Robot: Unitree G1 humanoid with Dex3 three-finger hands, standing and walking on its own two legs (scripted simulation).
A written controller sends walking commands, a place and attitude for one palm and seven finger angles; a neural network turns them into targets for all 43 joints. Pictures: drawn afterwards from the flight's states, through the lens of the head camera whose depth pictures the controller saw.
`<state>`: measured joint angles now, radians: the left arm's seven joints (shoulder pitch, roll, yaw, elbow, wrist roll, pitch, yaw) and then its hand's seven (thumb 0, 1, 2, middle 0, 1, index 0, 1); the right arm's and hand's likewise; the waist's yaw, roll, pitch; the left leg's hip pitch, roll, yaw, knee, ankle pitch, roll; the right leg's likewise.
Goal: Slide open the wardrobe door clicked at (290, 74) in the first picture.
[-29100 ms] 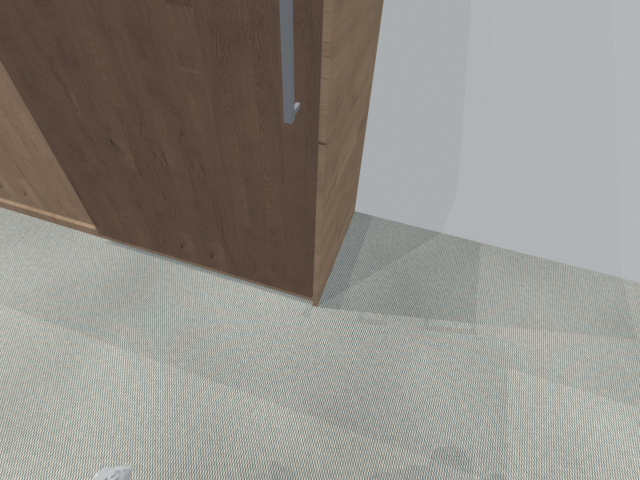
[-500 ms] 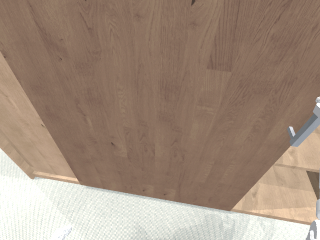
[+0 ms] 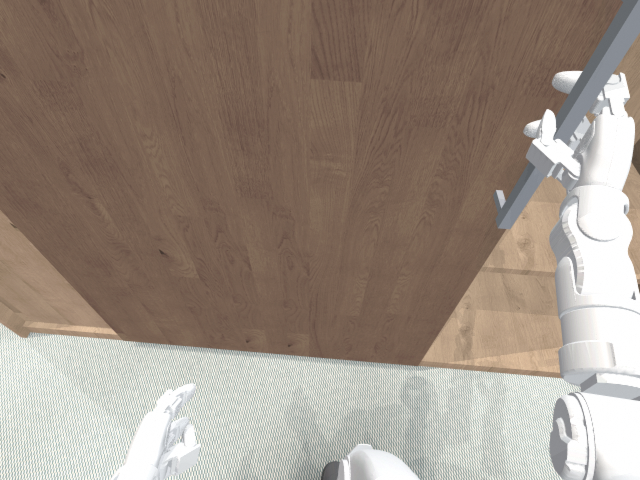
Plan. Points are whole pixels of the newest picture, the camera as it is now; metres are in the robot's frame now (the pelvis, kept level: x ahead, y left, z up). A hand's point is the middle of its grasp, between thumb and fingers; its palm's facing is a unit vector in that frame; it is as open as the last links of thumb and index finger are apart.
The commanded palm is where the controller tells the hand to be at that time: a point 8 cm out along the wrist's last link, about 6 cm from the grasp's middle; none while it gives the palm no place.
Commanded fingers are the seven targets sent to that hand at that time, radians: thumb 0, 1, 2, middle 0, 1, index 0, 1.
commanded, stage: stop walking and hold the door there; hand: right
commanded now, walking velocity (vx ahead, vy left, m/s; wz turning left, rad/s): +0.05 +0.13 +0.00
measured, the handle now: (550, 127) +0.47 -0.28 +0.19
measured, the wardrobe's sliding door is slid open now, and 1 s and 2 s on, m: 0.56 0.56 0.56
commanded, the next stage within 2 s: loosen the grip on the handle in 1.00 s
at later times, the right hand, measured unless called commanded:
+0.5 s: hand (541, 144) +0.42 -0.24 +0.21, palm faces +0.24 +0.97 -0.05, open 5.9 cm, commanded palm +0.39 -0.25 +0.18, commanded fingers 0.00 -0.90 -0.90 0.45 1.40 0.45 1.40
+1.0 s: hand (536, 144) +0.42 -0.24 +0.20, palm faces +0.38 +0.92 -0.14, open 6.1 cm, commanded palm +0.39 -0.25 +0.18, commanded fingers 0.00 -0.90 -0.90 0.45 1.40 0.45 1.40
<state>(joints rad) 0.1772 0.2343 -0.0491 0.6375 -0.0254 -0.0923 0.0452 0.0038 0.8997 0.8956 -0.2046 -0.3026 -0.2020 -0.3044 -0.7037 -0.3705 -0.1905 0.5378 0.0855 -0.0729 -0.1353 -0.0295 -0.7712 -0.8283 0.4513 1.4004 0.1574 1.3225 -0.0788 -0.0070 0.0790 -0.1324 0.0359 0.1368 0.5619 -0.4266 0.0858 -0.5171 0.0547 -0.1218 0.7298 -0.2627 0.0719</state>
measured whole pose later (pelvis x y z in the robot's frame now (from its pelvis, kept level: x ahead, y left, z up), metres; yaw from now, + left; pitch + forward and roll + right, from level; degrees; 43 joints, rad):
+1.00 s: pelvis +0.01 +0.00 +0.01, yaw +0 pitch +0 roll +0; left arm 0.22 0.28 -0.01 0.66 -0.04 -0.04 0.08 0.01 0.90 0.90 -0.20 -0.30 -0.20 -0.30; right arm -0.60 -0.38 -0.24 0.44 0.10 -0.06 -0.14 -0.02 -0.78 -0.85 0.45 1.40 0.19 1.34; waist -0.03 -0.02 0.08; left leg -0.20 0.03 0.05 0.58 -0.36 -0.01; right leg -0.33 -0.06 -0.09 0.56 -0.23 0.01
